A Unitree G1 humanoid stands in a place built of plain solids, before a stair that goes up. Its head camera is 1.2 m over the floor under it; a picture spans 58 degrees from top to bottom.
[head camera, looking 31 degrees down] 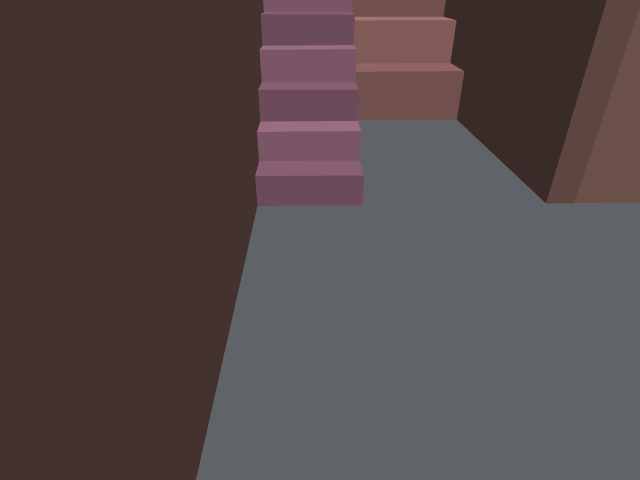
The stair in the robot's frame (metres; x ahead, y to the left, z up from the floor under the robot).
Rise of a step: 0.20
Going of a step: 0.24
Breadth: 0.65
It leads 1 degrees to the left of straight ahead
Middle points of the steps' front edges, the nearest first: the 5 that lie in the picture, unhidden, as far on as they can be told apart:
2.41 0.06 0.20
2.66 0.07 0.39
2.89 0.07 0.59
3.13 0.08 0.80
3.36 0.08 1.00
